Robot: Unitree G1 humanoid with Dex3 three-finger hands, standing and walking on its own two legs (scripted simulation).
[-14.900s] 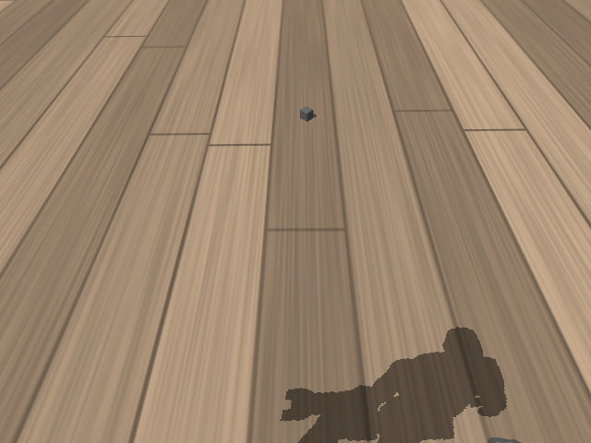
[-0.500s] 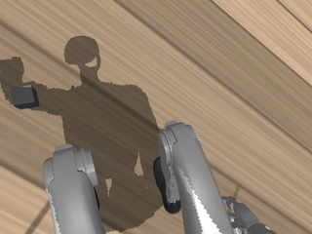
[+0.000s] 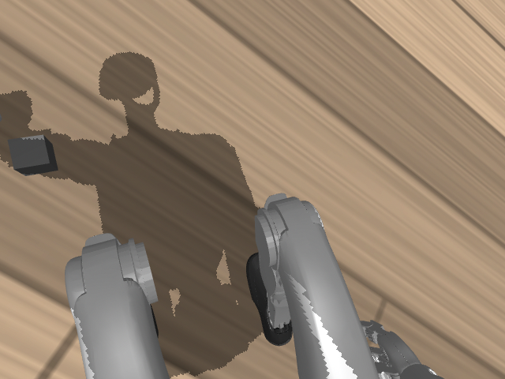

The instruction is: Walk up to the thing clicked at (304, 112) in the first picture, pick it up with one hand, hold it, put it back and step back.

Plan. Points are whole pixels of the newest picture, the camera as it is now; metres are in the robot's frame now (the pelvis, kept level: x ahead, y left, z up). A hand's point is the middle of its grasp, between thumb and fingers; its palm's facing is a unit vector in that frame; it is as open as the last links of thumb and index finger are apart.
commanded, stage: approach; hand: left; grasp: from above
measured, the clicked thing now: (34, 155) +0.49 +0.30 -0.29
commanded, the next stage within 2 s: close in in 0.58 s
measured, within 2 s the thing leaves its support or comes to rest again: neither
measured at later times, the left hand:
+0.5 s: hand (6, 145) +0.47 +0.29 -0.16, palm faces -0.46 -0.06 -0.89, open 11.8 cm
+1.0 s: hand (11, 150) +0.47 +0.30 -0.19, palm faces -0.45 -0.08 -0.89, open 12.2 cm
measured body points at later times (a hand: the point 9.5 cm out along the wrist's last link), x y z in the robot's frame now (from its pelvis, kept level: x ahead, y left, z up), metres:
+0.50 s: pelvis +0.00 +0.00 +0.00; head +0.24 +0.07 +0.38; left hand +0.49 +0.29 -0.11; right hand +0.03 -0.27 -0.09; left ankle +0.07 +0.13 -0.29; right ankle +0.11 -0.15 -0.29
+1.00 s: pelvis +0.00 +0.00 +0.00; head +0.25 +0.09 +0.36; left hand +0.49 +0.30 -0.14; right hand +0.04 -0.28 -0.08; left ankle +0.07 +0.13 -0.29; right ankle +0.11 -0.14 -0.29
